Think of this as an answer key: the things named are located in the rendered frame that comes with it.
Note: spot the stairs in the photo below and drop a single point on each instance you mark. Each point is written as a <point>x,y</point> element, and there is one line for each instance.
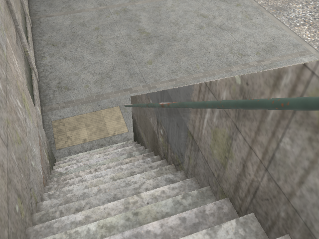
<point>124,191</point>

